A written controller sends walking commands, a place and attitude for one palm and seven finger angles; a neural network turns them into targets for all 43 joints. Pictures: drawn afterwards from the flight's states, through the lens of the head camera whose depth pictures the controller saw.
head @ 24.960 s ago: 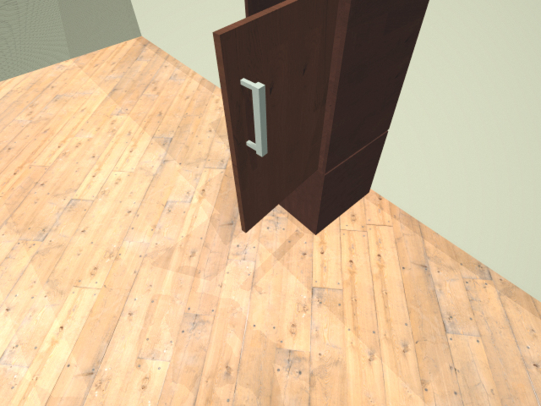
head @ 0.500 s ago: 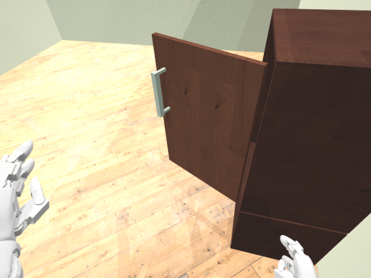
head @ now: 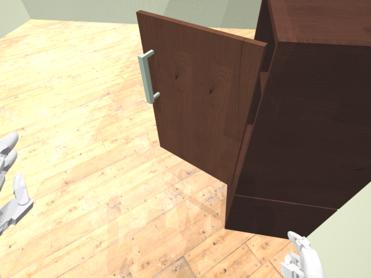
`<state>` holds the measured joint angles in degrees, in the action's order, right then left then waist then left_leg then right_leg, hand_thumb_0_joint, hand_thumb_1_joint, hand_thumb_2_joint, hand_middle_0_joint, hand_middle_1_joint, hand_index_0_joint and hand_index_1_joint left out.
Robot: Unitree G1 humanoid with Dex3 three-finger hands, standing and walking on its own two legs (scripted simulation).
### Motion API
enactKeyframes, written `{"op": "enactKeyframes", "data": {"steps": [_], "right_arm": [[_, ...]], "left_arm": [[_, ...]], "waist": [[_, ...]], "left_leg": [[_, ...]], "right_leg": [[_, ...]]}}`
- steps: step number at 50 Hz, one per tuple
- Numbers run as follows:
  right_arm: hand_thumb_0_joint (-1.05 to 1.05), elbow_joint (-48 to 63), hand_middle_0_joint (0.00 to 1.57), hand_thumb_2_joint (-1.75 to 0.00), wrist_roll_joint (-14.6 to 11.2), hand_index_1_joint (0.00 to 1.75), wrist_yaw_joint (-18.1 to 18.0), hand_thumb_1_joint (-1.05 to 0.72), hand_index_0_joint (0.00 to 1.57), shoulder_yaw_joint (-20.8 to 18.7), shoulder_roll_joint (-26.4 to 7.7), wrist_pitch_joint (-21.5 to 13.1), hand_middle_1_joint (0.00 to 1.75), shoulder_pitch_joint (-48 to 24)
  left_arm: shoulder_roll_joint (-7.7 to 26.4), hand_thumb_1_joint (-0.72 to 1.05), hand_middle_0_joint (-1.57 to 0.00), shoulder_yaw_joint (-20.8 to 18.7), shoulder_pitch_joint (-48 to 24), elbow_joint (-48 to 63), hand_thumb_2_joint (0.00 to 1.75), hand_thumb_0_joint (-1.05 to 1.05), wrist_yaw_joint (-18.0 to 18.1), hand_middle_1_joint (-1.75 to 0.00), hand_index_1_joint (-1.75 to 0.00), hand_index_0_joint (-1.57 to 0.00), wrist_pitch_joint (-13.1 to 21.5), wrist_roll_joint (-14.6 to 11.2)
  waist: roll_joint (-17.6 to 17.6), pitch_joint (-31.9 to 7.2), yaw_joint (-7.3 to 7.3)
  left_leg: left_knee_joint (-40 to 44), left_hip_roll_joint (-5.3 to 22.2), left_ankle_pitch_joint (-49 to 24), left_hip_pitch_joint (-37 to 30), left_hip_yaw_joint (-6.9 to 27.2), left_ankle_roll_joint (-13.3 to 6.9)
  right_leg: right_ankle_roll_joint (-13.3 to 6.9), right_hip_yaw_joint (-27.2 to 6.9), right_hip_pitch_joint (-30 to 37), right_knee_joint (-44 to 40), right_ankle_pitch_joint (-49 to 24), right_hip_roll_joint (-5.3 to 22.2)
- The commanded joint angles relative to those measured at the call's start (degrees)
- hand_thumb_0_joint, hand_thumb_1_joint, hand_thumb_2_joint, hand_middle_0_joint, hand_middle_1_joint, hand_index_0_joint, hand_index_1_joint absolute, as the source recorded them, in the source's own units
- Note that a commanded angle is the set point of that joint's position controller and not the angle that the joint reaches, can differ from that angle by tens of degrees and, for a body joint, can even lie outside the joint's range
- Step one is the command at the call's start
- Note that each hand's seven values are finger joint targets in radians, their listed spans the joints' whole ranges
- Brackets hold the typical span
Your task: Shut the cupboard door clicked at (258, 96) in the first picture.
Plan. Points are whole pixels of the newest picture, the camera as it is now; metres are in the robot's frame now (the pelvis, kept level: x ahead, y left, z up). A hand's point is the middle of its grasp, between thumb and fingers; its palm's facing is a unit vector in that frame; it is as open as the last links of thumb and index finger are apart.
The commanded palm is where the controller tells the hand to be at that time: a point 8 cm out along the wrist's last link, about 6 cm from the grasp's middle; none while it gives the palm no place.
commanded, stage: step back with the hand held close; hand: left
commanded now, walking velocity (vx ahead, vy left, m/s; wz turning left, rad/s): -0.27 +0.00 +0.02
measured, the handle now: (150, 78) +0.68 +0.16 +0.06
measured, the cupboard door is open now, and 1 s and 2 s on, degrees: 64 64 64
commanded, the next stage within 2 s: stop stepping back and stand still in 0.90 s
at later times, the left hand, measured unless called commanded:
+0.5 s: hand out of the picture +0.09 +0.28 +0.16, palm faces +0.53 -0.72 -0.45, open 7.4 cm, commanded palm +0.03 +0.31 +0.18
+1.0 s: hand out of the picture +0.01 +0.25 +0.16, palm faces +0.41 -0.81 -0.42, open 7.4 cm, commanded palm -0.06 +0.29 +0.18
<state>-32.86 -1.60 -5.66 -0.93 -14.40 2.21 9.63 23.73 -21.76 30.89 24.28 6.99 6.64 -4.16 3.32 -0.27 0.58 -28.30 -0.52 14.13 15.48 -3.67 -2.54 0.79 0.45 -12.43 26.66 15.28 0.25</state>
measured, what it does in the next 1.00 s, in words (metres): walks backwards: right foot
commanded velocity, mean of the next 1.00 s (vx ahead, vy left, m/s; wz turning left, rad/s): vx -0.33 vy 0.00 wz -0.03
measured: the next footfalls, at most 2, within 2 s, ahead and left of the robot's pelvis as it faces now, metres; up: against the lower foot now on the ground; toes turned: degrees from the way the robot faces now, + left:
right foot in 0.86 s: -0.19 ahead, -0.13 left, +0.00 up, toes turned +5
left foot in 1.22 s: -0.12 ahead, +0.15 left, +0.00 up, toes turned -1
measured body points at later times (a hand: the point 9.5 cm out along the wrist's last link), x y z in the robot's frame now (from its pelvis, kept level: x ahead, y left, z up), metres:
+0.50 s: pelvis -0.09 +0.00 -0.02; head -0.09 +0.00 +0.43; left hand +0.05 +0.31 +0.19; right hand +0.08 -0.23 -0.10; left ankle +0.00 +0.09 -0.73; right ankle -0.02 -0.13 -0.74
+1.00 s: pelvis -0.20 -0.01 -0.01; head -0.16 +0.02 +0.43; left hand -0.01 +0.29 +0.19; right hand -0.01 -0.23 -0.09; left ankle -0.05 +0.10 -0.74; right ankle -0.23 -0.13 -0.74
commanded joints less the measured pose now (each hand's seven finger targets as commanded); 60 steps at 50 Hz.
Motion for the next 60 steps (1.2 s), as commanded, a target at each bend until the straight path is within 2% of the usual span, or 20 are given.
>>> {"op": "enactKeyframes", "data": {"steps": [1,5,12,19,22,25,27,30,33,35,37,41,43,45,47,51,54,55,58,60], "right_arm": [[0.00,10.76,0.20,-0.90,0.10,0.30,-0.29,-0.90,0.20,-2.09,-6.02,-1.58,0.30,-4.44],[0.00,10.96,0.20,-0.90,0.26,0.30,-0.24,-0.90,0.20,-2.04,-6.59,-1.77,0.30,-4.00],[0.00,11.02,0.20,-0.90,0.27,0.30,-0.59,-0.90,0.20,-2.11,-7.70,-3.87,0.30,-4.27],[0.00,10.20,0.20,-0.90,0.82,0.30,-0.57,-0.90,0.20,-2.08,-7.54,-6.84,0.30,-2.98],[0.00,9.44,0.20,-0.90,1.15,0.30,-0.22,-0.90,0.20,-2.49,-7.23,-7.75,0.30,-2.12],[0.00,7.48,0.20,-0.90,1.39,0.30,0.70,-0.90,0.20,-2.13,-4.99,-7.90,0.30,-0.82],[0.00,5.39,0.20,-0.90,1.95,0.30,1.17,-0.90,0.20,-2.17,-4.77,-7.46,0.30,-0.30],[0.00,5.40,0.20,-0.90,1.43,0.30,0.99,-0.90,0.20,-1.36,-4.08,-7.10,0.30,-1.24],[0.00,6.27,0.20,-0.90,1.39,0.30,-0.67,-0.90,0.20,-1.56,-6.44,-7.98,0.30,-2.74],[0.00,6.60,0.20,-0.90,1.46,0.30,-0.36,-0.90,0.20,-2.39,-6.09,-8.81,0.30,-2.98],[0.00,7.19,0.20,-0.90,1.24,0.30,0.29,-0.90,0.20,-3.43,-6.57,-9.51,0.30,-2.52],[0.00,6.03,0.20,-0.90,1.73,0.30,1.19,-0.90,0.20,-2.54,-5.97,-11.03,0.30,-2.93],[0.00,4.30,0.20,-0.90,2.11,0.30,1.12,-0.90,0.20,-1.93,-5.50,-12.25,0.30,-2.46],[0.00,2.78,0.20,-0.90,1.77,0.30,0.75,-0.90,0.20,-1.76,-4.09,-12.41,0.30,-2.24],[0.00,2.21,0.20,-0.90,0.98,0.30,0.35,-0.90,0.20,-2.60,-3.39,-12.14,0.30,-1.20],[0.00,5.70,0.20,-0.90,0.83,0.30,0.37,-0.90,0.20,-2.09,-3.20,-9.91,0.30,-4.32],[0.00,5.24,0.20,-0.90,1.24,0.30,-0.04,-0.90,0.20,-1.91,-3.10,-7.83,0.30,-3.04],[0.00,4.90,0.20,-0.90,1.59,0.30,-0.15,-0.90,0.20,-1.73,-3.25,-7.20,0.30,-2.85],[0.00,4.72,0.20,-0.90,1.75,0.30,-0.72,-0.90,0.20,-0.10,-3.79,-6.99,0.30,-1.12],[0.00,3.99,0.20,-0.90,1.19,0.30,-1.26,-0.90,0.20,-0.36,-5.77,-8.23,0.30,-0.32]], "left_arm": [[12.79,0.90,-0.20,-10.79,0.62,13.18,0.90,0.00,1.96,-0.30,-0.30,-0.20,3.98,-0.57],[11.68,0.90,-0.20,-10.18,1.55,12.07,0.90,0.00,1.95,-0.30,-0.30,-0.20,4.25,-0.52],[11.88,0.90,-0.20,-11.27,-2.44,12.37,0.90,0.00,2.40,-0.30,-0.30,-0.20,6.47,1.34],[10.61,0.90,-0.20,-10.64,-7.17,15.98,0.90,0.00,2.63,-0.30,-0.30,-0.20,8.85,3.07],[12.38,0.90,-0.20,-12.53,-5.89,15.87,0.90,0.00,2.76,-0.30,-0.30,-0.20,9.36,3.04],[11.17,0.90,-0.20,-9.89,-6.14,15.92,0.90,0.00,3.47,-0.30,-0.30,-0.20,9.82,2.08],[11.56,0.90,-0.20,-9.36,-7.22,14.80,0.90,0.00,4.44,-0.30,-0.30,-0.20,9.51,1.95],[11.90,0.90,-0.20,-8.92,-8.42,13.93,0.90,0.00,4.76,-0.30,-0.30,-0.20,9.17,1.84],[11.72,0.90,-0.20,-10.62,-7.09,14.22,0.90,0.00,5.02,-0.30,-0.30,-0.20,10.43,2.29],[12.63,0.90,-0.20,-13.51,-5.51,14.11,0.90,0.00,4.29,-0.30,-0.30,-0.20,11.12,2.50],[13.05,0.90,-0.20,-14.60,-2.76,14.88,0.90,0.00,3.46,-0.30,-0.30,-0.20,11.50,2.79],[10.26,0.90,-0.20,-11.70,-1.19,18.58,0.90,0.00,2.25,-0.30,-0.30,-0.20,11.91,1.49],[10.29,0.90,-0.20,-10.61,-3.23,19.83,0.90,0.00,2.17,-0.30,-0.30,-0.20,12.78,1.16],[12.10,0.90,-0.20,-9.90,-6.56,20.48,0.90,0.00,2.77,-0.30,-0.30,-0.20,13.24,0.88],[13.25,0.90,-0.20,-9.57,-7.62,21.17,0.90,0.00,3.40,-0.30,-0.30,-0.20,12.62,0.60],[14.89,0.90,-0.20,-13.18,1.02,17.55,0.90,0.00,2.69,-0.30,-0.30,-0.20,11.32,-0.73],[14.90,0.90,-0.20,-13.18,2.91,13.96,0.90,0.00,3.59,-0.30,-0.30,-0.20,9.55,-0.43],[14.01,0.90,-0.20,-12.25,1.52,12.91,0.90,0.00,3.92,-0.30,-0.30,-0.20,8.63,0.08],[11.67,0.90,-0.20,-9.21,-6.36,8.38,0.90,0.00,4.65,-0.30,-0.30,-0.20,6.60,1.12],[8.72,0.90,-0.20,-5.94,-13.11,4.21,0.90,0.00,4.49,-0.30,-0.30,-0.20,6.03,1.32]], "waist": [[0.08,-12.83,-0.11],[1.85,-9.28,-0.13],[4.39,-4.05,-0.29],[5.94,-3.99,-0.34],[1.13,-4.32,-0.41],[-8.85,-1.79,-1.34],[-11.83,-2.81,-1.76],[-11.16,-2.07,-2.07],[8.77,-0.01,-1.37],[12.83,-5.61,-0.40],[9.75,-8.28,-0.32],[7.33,-5.58,-0.53],[6.04,-6.49,-0.93],[1.34,-13.79,-1.19],[-3.63,-22.32,-2.11],[-1.16,-13.47,-1.74],[-7.11,-1.24,-2.02],[-9.13,1.91,-2.24],[-9.36,6.02,-3.49],[-0.91,9.95,-3.41]], "left_leg": [[1.82,6.82,-30.59,-4.88,5.62,0.68],[5.86,8.33,-19.61,1.86,7.87,0.24],[14.00,10.28,19.03,23.90,12.38,-3.20],[14.28,11.53,30.09,31.36,13.86,-4.23],[6.80,7.56,27.84,26.07,10.30,-2.56],[-11.93,1.75,14.99,9.82,5.38,1.84],[-20.63,0.76,9.93,3.11,4.40,2.86],[-10.12,2.13,8.48,2.55,5.47,1.64],[11.32,12.07,16.02,18.88,17.56,-3.09],[17.97,19.06,26.54,30.32,21.70,-6.06],[16.68,19.29,26.63,30.34,20.80,-6.26],[9.59,14.38,15.33,20.04,14.46,-3.21],[7.07,11.63,2.82,10.65,12.15,-1.47],[-1.16,9.39,-19.95,-5.14,5.93,1.06],[-4.58,7.00,-28.94,-13.78,1.54,2.30],[-2.13,6.32,-3.18,-7.46,2.92,2.43],[-21.01,0.31,7.01,-6.30,3.46,5.75],[-26.67,0.91,7.11,-4.99,5.59,5.37],[-10.99,4.06,6.63,0.75,8.41,3.04],[6.75,6.48,12.23,9.42,14.29,1.70]], "right_leg": [[-0.74,-1.69,4.14,2.79,-27.59,3.21],[-0.44,-1.40,3.67,3.54,-16.97,1.79],[0.18,-2.09,12.81,7.96,-7.65,-0.29],[0.18,-1.72,15.48,13.50,-1.69,-1.88],[-1.77,-6.96,8.18,6.50,3.99,0.77],[-7.70,-20.57,-14.97,-9.57,16.46,12.06],[-9.99,-21.73,-20.81,-13.05,13.24,17.03],[-6.18,-13.84,-19.44,-8.32,9.03,12.89],[-0.48,-3.35,-6.28,10.80,3.58,-0.51],[0.55,-1.68,8.45,24.80,3.05,-3.67],[0.63,-2.17,10.73,26.46,4.18,-4.86],[-0.52,-1.75,4.34,9.06,2.60,-3.63],[-0.61,-2.53,0.39,2.02,-6.04,-2.37],[-0.76,-7.43,-5.76,0.14,-22.57,2.76],[2.78,-6.89,-3.73,1.60,-38.49,3.92],[-0.50,-8.27,-10.70,-3.86,-6.19,3.88],[-10.09,-18.94,-29.37,-17.33,29.67,13.50],[-11.58,-20.09,-33.18,-18.13,31.87,15.46],[-6.16,-8.25,-25.20,-10.05,22.44,9.30],[-1.95,-1.49,-15.37,-0.23,16.77,1.30]]}}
